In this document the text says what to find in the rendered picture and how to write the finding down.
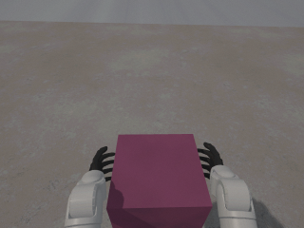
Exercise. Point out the robot left forearm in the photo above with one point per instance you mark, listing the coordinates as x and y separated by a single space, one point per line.
85 203

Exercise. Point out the robot right forearm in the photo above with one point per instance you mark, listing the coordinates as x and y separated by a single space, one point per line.
234 199

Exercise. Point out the left robot hand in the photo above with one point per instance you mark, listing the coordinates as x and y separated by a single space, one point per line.
99 164

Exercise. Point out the right robot hand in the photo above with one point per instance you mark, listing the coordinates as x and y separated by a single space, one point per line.
213 160

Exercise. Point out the carton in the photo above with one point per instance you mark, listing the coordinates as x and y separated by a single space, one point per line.
157 181

